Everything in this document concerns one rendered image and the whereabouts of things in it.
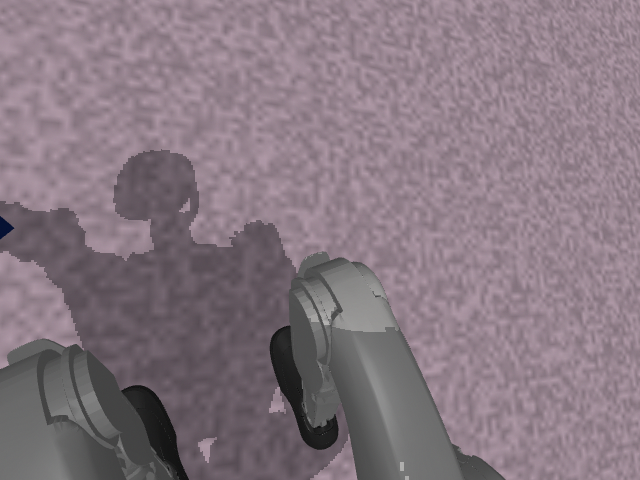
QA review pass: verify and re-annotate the left robot foot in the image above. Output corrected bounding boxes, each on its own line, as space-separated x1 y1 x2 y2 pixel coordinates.
121 385 189 480

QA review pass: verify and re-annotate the right robot hand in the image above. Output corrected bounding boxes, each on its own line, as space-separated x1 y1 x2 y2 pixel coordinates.
452 444 506 480

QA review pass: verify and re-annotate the right robot foot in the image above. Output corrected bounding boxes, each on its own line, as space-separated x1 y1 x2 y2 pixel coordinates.
270 326 338 450

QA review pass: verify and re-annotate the small box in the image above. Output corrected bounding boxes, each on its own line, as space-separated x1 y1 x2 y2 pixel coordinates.
0 216 14 239

